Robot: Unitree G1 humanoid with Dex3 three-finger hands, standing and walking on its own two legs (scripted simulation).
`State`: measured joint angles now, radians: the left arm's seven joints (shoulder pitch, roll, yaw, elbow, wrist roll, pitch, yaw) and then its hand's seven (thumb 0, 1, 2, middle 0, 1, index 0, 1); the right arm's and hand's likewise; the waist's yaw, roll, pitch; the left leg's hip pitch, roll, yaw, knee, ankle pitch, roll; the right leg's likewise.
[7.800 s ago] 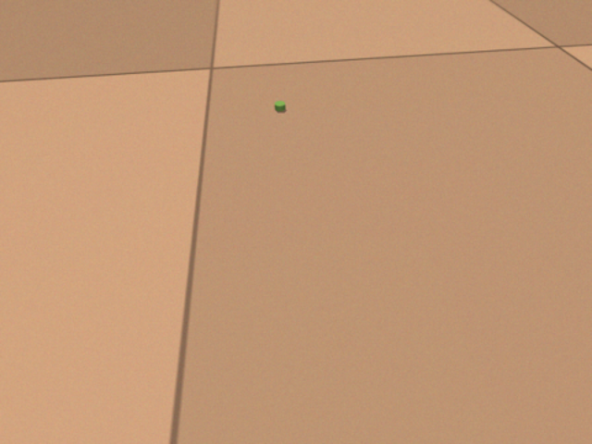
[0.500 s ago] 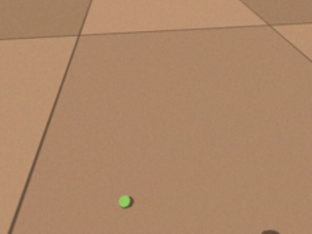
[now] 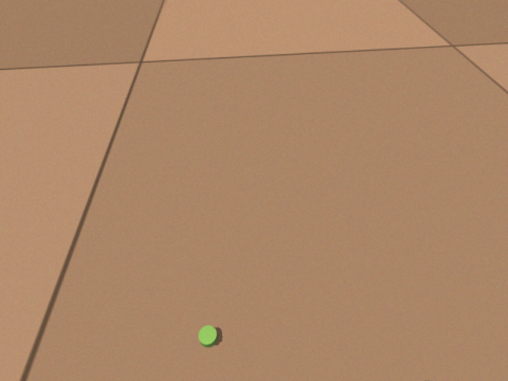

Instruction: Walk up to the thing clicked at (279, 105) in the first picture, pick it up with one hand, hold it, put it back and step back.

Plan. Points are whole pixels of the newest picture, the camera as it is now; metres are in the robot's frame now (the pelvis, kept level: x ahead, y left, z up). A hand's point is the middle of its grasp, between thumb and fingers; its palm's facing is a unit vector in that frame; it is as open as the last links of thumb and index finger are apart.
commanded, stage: walk up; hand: left
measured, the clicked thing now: (208, 336) +0.43 +0.22 -0.76
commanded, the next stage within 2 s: none
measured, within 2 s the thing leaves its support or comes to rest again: neither
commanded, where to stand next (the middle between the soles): +0.04 -0.03 m, yaw +0 degrees
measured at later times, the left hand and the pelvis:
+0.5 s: hand out of the picture +0.08 +0.26 -0.16, palm faces +0.02 -0.94 -0.35, open 7.4 cm; pelvis +0.00 +0.00 +0.00, yaw +1 degrees
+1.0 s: hand out of the picture +0.05 +0.32 -0.17, palm faces -0.02 -0.94 -0.34, open 7.4 cm; pelvis -0.04 +0.05 -0.01, yaw +1 degrees
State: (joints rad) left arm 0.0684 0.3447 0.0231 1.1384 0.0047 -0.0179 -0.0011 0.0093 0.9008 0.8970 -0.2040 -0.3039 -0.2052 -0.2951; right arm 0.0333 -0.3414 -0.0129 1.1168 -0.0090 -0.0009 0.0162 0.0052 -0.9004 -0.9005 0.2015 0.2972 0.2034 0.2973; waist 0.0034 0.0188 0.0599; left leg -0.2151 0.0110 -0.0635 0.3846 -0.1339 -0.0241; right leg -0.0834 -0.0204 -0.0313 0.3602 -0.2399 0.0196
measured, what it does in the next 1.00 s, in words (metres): steps on the spot: left foot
